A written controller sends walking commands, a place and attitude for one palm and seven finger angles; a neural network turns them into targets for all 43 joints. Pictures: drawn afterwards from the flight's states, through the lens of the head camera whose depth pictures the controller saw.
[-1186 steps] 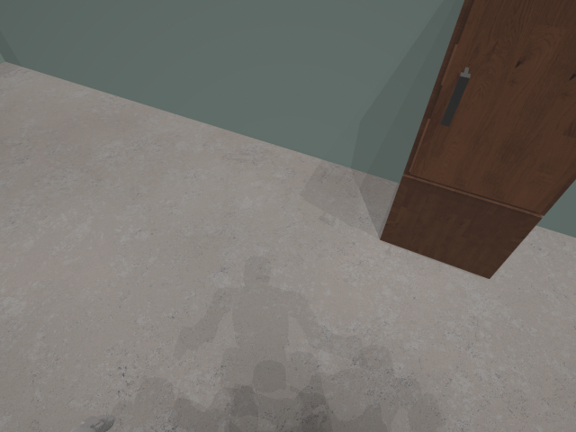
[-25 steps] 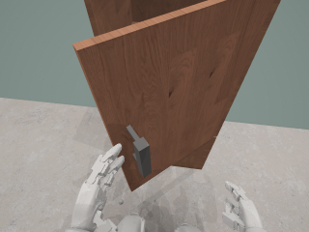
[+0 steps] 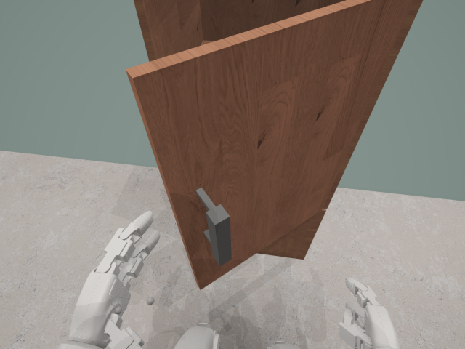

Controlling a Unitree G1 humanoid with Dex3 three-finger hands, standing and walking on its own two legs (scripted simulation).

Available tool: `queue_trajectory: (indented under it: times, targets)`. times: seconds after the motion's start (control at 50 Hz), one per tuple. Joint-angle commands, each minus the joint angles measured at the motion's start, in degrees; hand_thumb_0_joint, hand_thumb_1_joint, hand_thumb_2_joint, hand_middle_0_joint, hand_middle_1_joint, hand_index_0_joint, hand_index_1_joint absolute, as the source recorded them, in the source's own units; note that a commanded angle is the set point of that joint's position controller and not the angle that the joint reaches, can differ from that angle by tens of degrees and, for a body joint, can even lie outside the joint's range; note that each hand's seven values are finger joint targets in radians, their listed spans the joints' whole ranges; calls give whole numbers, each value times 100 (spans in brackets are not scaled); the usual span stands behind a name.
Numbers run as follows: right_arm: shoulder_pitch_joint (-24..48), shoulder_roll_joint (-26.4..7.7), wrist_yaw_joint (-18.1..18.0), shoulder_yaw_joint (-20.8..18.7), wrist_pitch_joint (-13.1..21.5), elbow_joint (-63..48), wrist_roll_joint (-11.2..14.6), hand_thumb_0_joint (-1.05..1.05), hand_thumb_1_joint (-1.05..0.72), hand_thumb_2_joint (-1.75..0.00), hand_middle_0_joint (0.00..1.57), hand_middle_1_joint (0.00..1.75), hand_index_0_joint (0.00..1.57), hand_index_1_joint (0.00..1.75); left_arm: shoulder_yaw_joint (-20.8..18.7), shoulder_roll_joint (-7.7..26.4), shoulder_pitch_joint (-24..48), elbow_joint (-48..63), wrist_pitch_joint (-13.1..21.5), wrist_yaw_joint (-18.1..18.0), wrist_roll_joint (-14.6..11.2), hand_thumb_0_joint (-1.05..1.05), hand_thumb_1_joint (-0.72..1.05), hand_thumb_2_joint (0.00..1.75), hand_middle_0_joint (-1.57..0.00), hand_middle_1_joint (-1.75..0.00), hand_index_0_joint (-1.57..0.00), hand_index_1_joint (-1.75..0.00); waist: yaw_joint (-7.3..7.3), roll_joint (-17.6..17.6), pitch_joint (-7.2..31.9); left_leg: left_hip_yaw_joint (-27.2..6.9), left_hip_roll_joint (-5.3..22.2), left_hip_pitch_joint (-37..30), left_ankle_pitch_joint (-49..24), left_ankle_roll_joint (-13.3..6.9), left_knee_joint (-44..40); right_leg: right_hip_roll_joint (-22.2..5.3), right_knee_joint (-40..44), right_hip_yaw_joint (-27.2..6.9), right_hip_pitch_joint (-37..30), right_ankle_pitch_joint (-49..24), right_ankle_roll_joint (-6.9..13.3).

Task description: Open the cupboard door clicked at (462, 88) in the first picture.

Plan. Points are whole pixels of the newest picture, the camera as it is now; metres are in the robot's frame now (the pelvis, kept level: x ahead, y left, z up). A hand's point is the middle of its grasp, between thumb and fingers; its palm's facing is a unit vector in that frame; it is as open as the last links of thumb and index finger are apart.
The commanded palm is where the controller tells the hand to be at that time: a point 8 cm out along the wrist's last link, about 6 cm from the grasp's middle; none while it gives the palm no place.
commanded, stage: draw the hand back to the body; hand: left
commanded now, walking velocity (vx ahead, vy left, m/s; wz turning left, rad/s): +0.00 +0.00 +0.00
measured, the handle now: (213, 227) +0.30 +0.05 +0.07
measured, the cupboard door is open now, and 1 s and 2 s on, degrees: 42 42 42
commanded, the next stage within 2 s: step back with the hand held close in 1.40 s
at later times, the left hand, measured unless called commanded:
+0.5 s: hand (69, 283) +0.18 +0.20 +0.15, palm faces +0.14 -0.95 -0.27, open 15.1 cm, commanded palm +0.15 +0.26 +0.18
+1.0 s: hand out of the picture +0.22 +0.27 +0.24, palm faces +0.42 -0.81 -0.40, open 9.3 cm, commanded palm +0.17 +0.32 +0.26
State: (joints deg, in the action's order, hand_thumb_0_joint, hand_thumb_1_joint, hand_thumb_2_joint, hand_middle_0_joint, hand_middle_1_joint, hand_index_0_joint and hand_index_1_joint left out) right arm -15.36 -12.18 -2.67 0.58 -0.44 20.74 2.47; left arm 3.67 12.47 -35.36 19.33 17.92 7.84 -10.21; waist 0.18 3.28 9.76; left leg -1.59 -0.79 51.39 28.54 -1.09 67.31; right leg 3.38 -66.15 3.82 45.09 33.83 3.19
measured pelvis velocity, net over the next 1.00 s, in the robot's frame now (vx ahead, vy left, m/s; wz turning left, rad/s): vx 0.04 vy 0.02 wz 0.00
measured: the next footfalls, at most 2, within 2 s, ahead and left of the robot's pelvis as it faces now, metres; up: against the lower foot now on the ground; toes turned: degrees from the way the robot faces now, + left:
none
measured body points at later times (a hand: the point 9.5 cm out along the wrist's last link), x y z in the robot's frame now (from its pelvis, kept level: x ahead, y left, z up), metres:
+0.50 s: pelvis +0.02 +0.02 +0.05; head +0.00 +0.01 +0.50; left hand +0.17 +0.25 +0.17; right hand +0.21 -0.19 +0.00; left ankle +0.04 +0.11 -0.65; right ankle -0.01 -0.09 -0.65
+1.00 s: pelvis +0.04 +0.02 +0.09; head +0.01 +0.00 +0.54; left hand +0.19 +0.31 +0.27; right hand +0.23 -0.20 +0.01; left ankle +0.04 +0.11 -0.65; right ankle -0.01 -0.09 -0.65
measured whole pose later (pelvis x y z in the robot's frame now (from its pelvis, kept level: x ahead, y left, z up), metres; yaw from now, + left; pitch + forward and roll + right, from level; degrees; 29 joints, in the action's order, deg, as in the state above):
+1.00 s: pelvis +0.04 +0.02 +0.09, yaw +0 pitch -2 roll -1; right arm -12.7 -13.4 -5.0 3.0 4.8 32.5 1.4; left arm -16.9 21.4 -29.9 26.4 1.8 -7.2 -4.6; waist 3.5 3.2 2.6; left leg -0.3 -2.7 13.6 15.8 -2.6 31.1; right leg 1.5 -28.6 0.9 7.5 19.5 1.2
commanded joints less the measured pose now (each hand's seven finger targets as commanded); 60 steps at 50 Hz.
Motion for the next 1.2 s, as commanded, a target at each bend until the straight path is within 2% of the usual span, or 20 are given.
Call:
queue_trajectory:
  times: [0.0,0.08,0.14,0.2,0.3,0.32,0.34,0.36,0.38,0.46,0.48,0.7,0.74,0.82,0.9,1.0,1.04,1.08,1.14,1.18]
  targets:
    - [465,-573,-58,-257,344,-1050,40,0,-90,-90,20,30,20,30,-509,389,-394,1389,187,31,-223,0,-50,30,-15,-30,-15,-30,-28,-373,697,-143,-7,-1342,-996,-100,-1259,-130,1663,-338,-613,-1591,-283]
    - [488,-615,-94,-227,401,-1026,46,0,-90,-90,20,30,20,30,-664,484,-403,1306,81,268,-366,0,-50,30,-15,-30,-15,-30,-82,-465,347,-177,-9,-1404,-939,-104,-1414,-138,1879,-340,-683,-1555,-312]
    - [488,-622,-81,-214,486,-1035,72,0,-90,-90,20,30,20,30,-805,577,-440,1571,114,364,-473,0,-50,30,-15,-30,-15,-30,-10,-126,355,-200,-3,-1697,-992,-88,-1627,-86,1902,-187,-718,-1447,-241]
    - [466,-638,-87,-207,554,-1004,94,0,-90,-90,20,30,20,30,-975,689,-365,1653,65,390,-552,0,-50,30,-15,-30,-15,-30,-11,-141,328,-245,24,-1873,-1053,-89,-1764,-52,1968,-126,-787,-1494,-227]
    - [488,-680,-87,-161,662,-953,136,0,-90,-90,20,30,20,30,-1155,827,-182,1845,-158,466,-636,0,-32,37,-16,-30,-16,-30,-11,48,281,-330,54,-2174,-1100,-75,-2011,-31,2098,-39,-920,-1541,-215]
    - [494,-637,-283,-134,529,-1059,50,0,-90,-90,20,30,20,30,-1304,1421,-366,2279,-547,-348,143,0,-29,39,-16,-30,-16,-30,382,97,341,-337,136,-2243,-1012,-57,-2373,-207,2445,-380,-1141,-1471,-93]
    - [444,-537,-348,-74,466,-1062,41,0,-90,-90,20,30,20,30,-1089,991,-625,2277,-820,-723,252,0,-26,40,-16,-30,-16,-30,218,58,112,-310,136,-2302,-949,-48,-2451,-239,2568,-342,-1158,-1407,-104]
    - [447,-552,-362,-47,422,-982,22,0,-90,-90,20,30,20,30,-1063,942,-548,2284,-1014,-956,382,0,-22,42,-16,-30,-16,-30,232,129,26,-357,144,-2355,-894,-49,-2552,-236,2637,-296,-1275,-1360,-97]
    - [458,-523,-380,-32,371,-926,23,0,-90,-90,20,30,20,30,-974,819,-662,2045,-1178,-1110,459,0,-18,43,-16,-30,-16,-30,159,14,-260,-353,178,-2380,-825,-57,-2610,-247,2733,-265,-1234,-1301,-124]
    - [580,-613,-433,35,395,-779,-38,0,-90,-90,20,30,20,30,-1306,1217,-143,2232,-1351,-1471,632,0,-5,50,-17,-30,-17,-30,175,-36,-258,-388,165,-2784,-891,-75,-2931,-272,3067,-233,-1635,-1353,-120]
    - [604,-598,-438,47,421,-743,-34,0,-90,-90,20,30,20,30,-1293,1174,-99,2242,-1375,-1507,642,0,-1,51,-17,-30,-17,-30,153,38,-275,-368,165,-2899,-924,-72,-2992,-288,3132,-247,-1684,-1370,-134]
    - [846,-649,-332,65,770,-92,-93,0,-90,-90,20,30,20,30,-1969,1438,295,2002,-1344,-1636,665,0,37,68,-18,-30,-18,-30,251,-7,-454,-330,188,-3818,-2031,-16,-3719,-299,3749,-198,-2676,-2240,-150]
    - [905,-653,-307,56,789,-25,-102,0,-90,-90,20,30,20,30,-2116,1498,420,1975,-1317,-1622,642,0,44,70,-18,-30,-18,-30,267,-131,-529,-328,192,-3895,-2085,-4,-3844,-289,3856,-186,-2798,-2281,-154]
    - [986,-672,-289,20,825,98,-104,0,-90,-90,20,30,20,30,-2398,1656,780,2023,-1252,-1620,631,0,58,76,-19,-30,-19,-30,281,77,-536,-292,197,-4139,-2196,6,-4049,-289,4052,-215,-3019,-2379,-153]
    - [1021,-679,-279,-13,829,230,-124,0,-90,-90,20,30,20,30,-2719,1774,919,1857,-1223,-1623,573,0,73,82,-19,-30,-19,-30,303,-100,-544,-208,173,-4247,-2396,-11,-4151,-286,4205,-218,-3256,-2655,-163]
    - [1054,-696,-240,-60,844,365,-128,0,-90,-90,20,30,20,30,-3071,1994,1275,1863,-1160,-1617,553,0,90,90,-20,-30,-20,-30,326,258,-436,-138,169,-4492,-2780,0,-4200,-297,4311,-254,-3414,-2965,-166]
    - [1052,-694,-203,-72,814,388,-134,0,-90,-90,20,30,20,30,-2844,1686,1021,1519,-1201,-1559,526,0,90,90,-20,-30,-20,-30,306,-30,-616,-123,170,-4466,-2798,-20,-4241,-283,4354,-222,-3393,-2996,-192]
    - [1082,-718,-180,-105,765,390,-128,0,-90,-90,20,30,20,30,-2751,1613,952,1414,-1227,-1516,521,0,90,90,-20,-30,-20,-30,308,-70,-632,-87,170,-4500,-2863,-39,-4254,-295,4395,-244,-3446,-3087,-206]
    - [1143,-728,-191,-140,732,354,-142,0,-90,-90,20,30,20,30,-2922,1834,1072,1615,-1187,-1517,519,0,90,90,-20,-30,-20,-30,341,-266,-442,-5,128,-4532,-2741,-93,-4241,-309,4449,-289,-3550,-3171,-224]
    - [1149,-716,-207,-121,738,378,-146,0,-90,-90,20,30,20,30,-2946,1895,1198,1795,-1155,-1525,539,0,90,90,-20,-30,-20,-30,338,-8,-370,-8,105,-4578,-2856,-86,-4236,-330,4438,-293,-3641,-3287,-206]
